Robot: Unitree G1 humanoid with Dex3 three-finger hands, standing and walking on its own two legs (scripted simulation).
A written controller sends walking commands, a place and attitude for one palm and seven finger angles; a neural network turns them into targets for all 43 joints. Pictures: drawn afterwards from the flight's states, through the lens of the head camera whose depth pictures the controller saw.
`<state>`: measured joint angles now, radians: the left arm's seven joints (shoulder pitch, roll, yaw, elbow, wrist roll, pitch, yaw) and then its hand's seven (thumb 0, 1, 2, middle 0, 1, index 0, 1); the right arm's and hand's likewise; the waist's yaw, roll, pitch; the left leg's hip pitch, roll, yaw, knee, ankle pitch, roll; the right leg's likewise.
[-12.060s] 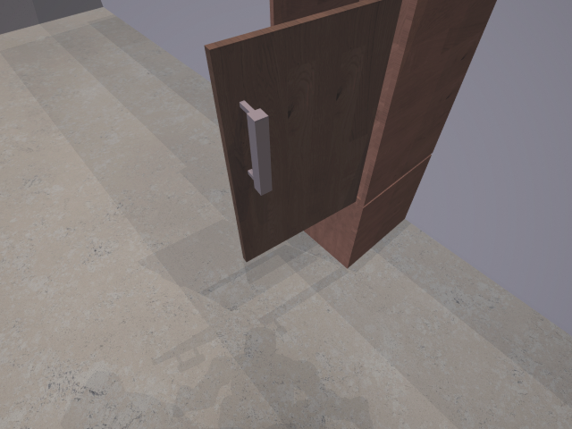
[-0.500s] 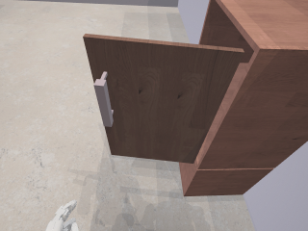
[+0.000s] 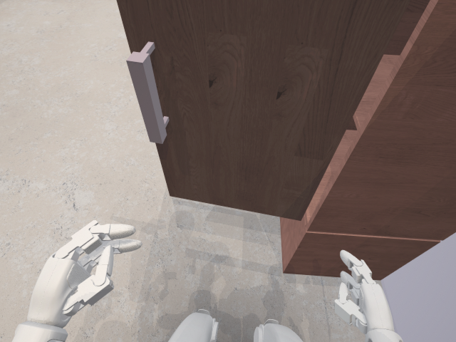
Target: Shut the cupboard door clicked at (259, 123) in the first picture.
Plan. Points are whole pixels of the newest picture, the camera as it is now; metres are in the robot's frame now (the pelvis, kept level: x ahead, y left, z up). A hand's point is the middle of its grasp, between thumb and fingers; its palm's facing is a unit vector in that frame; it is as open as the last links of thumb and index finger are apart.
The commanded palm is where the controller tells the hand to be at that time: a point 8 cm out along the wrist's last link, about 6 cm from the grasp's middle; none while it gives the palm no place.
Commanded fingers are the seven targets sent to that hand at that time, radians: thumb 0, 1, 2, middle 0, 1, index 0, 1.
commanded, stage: raise the hand and make a fist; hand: left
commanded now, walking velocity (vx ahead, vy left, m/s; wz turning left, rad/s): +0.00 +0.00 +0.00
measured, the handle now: (154, 95) +0.50 +0.20 +0.15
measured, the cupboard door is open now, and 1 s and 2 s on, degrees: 82 82 82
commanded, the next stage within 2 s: bring the fist close to the handle in 1.30 s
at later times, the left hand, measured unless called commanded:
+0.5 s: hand (100, 235) +0.24 +0.21 +0.12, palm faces -0.09 -1.00 -0.05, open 3.2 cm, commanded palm +0.21 +0.27 +0.12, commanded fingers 0.00 0.90 0.90 -1.23 -1.42 -1.23 -1.42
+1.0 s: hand (85, 195) +0.27 +0.23 +0.15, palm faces -0.07 -1.00 -0.06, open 3.1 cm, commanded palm +0.24 +0.28 +0.16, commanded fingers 0.00 0.90 0.90 -1.30 -1.50 -1.30 -1.50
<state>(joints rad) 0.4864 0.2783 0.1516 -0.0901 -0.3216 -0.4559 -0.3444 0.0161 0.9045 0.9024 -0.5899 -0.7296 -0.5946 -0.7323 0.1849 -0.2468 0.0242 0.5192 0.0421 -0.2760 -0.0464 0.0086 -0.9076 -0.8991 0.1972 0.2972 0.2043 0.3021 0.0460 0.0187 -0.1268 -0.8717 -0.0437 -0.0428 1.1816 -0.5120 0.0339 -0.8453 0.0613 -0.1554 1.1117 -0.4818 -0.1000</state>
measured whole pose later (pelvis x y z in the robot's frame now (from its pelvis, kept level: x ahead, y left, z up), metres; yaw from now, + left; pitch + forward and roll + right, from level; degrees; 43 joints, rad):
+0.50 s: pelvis +0.03 +0.03 +0.03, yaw -2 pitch +10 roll -2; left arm 0.49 0.27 0.15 -0.17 -0.32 -0.33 -0.29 0.02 0.90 0.90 -1.05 -1.23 -1.05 -1.23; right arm 0.26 -0.26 0.00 0.51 0.05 -0.24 -0.05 0.01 -0.91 -0.90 0.20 0.30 0.20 0.30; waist 0.01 0.03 -0.11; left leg -0.68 -0.06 0.01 0.98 -0.47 0.08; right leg -0.67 0.05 -0.08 0.93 -0.44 -0.06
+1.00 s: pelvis +0.04 +0.05 +0.06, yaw -1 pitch +5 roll -2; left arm 0.32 0.30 0.17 -0.13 -0.30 -0.16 -0.27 0.02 0.90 0.90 -1.29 -1.50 -1.30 -1.50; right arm 0.27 -0.25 0.06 0.56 0.06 -0.26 -0.05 0.01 -0.91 -0.90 0.20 0.30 0.21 0.30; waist 0.01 0.04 -0.09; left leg -0.48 -0.08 0.01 0.80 -0.40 0.10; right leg -0.47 0.04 -0.07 0.75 -0.37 -0.03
